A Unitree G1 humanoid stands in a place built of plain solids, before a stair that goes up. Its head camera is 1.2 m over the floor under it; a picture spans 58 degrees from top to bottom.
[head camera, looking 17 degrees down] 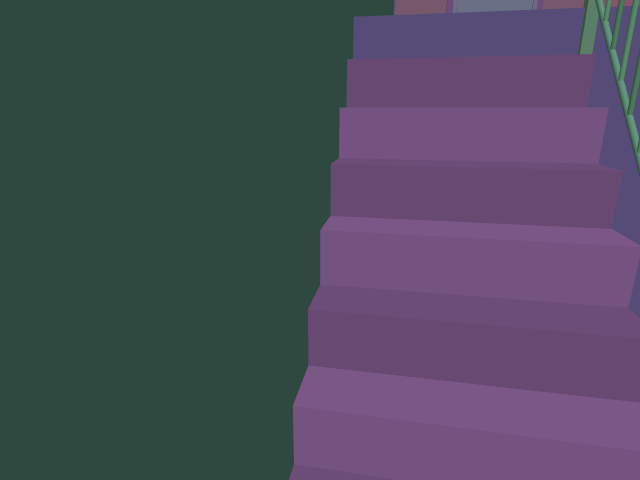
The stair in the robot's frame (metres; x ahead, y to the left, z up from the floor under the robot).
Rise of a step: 0.20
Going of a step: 0.20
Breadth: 0.98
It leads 11 degrees to the right of straight ahead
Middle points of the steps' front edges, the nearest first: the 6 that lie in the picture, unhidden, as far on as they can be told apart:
0.93 -0.41 0.40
1.13 -0.44 0.60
1.33 -0.48 0.80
1.52 -0.52 1.00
1.72 -0.56 1.20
1.92 -0.60 1.40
